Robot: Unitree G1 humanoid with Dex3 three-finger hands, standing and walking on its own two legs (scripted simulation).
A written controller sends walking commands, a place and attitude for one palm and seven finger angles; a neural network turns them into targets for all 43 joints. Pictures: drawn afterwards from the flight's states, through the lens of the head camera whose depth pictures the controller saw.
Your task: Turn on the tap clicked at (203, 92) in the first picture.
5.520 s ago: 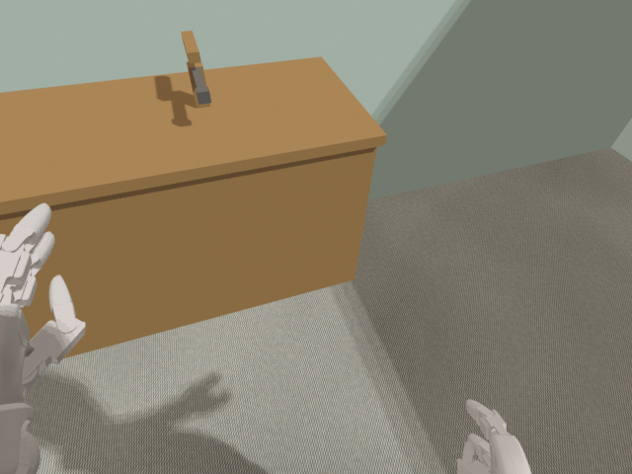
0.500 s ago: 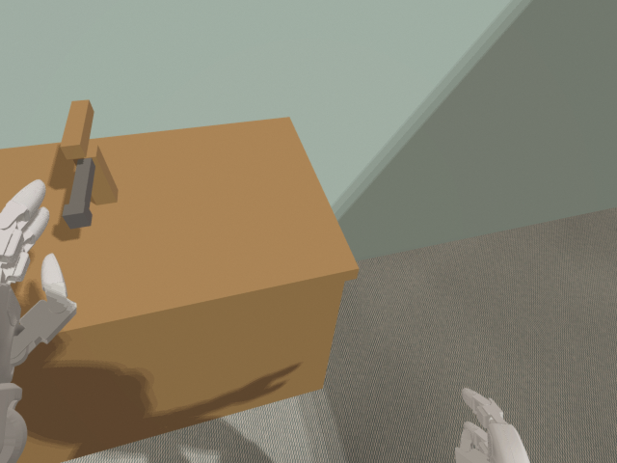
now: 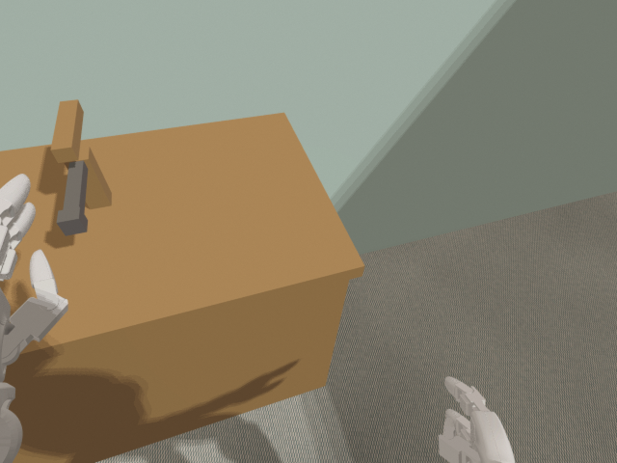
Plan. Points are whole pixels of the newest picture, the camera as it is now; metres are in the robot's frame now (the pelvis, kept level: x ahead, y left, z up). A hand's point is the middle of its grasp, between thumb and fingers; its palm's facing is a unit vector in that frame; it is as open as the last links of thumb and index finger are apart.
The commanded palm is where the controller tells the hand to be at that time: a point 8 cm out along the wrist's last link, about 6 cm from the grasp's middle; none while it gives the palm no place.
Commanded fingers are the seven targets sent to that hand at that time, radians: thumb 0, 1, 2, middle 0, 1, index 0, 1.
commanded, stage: shuffle to correct the standing spot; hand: left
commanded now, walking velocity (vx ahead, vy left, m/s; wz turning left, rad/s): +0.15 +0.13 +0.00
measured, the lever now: (72, 221) +0.39 +0.38 +0.07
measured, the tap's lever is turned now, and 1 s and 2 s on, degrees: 0 0 0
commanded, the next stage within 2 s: come to a stop and stand still in 0.62 s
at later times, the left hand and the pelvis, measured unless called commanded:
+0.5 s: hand (60, 268) +0.24 +0.26 +0.19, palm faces +0.36 -0.84 -0.40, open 7.5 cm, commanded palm +0.19 +0.31 +0.19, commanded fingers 0.00 0.90 0.90 -0.20 -0.30 -0.20 -0.30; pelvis +0.02 +0.03 +0.01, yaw -2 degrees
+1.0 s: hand (44, 217) +0.30 +0.31 +0.18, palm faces +0.34 -0.86 -0.38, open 7.5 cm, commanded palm +0.23 +0.35 +0.19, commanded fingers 0.00 0.90 0.90 -0.20 -0.30 -0.20 -0.30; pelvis +0.06 +0.08 +0.01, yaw -2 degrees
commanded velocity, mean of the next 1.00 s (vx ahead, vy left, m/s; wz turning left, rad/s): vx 0.08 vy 0.05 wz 0.00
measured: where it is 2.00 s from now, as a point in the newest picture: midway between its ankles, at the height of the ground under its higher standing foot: outside the picture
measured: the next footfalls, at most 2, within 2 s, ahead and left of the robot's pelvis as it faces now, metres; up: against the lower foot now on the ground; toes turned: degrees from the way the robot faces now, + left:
right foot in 0.16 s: +0.09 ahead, -0.06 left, +0.00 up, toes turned +0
left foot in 0.50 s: +0.09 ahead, +0.18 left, +0.00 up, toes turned +1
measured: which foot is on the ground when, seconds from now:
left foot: down 0.00-0.16, up 0.18-0.48, down 0.50-1.00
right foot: up 0.00-0.14, down 0.16-1.00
